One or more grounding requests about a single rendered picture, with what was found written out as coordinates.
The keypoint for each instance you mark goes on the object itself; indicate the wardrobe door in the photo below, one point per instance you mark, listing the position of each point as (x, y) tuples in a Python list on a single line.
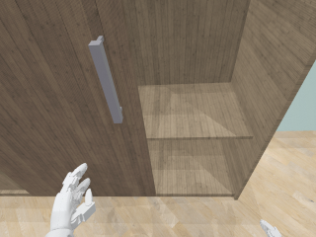
[(7, 184), (54, 115)]

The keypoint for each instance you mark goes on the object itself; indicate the right robot hand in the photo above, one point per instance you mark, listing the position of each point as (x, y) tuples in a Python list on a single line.
[(270, 231)]

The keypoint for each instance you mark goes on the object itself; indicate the left robot hand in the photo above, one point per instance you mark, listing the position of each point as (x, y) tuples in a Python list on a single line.
[(66, 202)]

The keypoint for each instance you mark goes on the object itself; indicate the handle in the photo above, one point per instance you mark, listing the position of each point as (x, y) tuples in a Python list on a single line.
[(104, 72)]

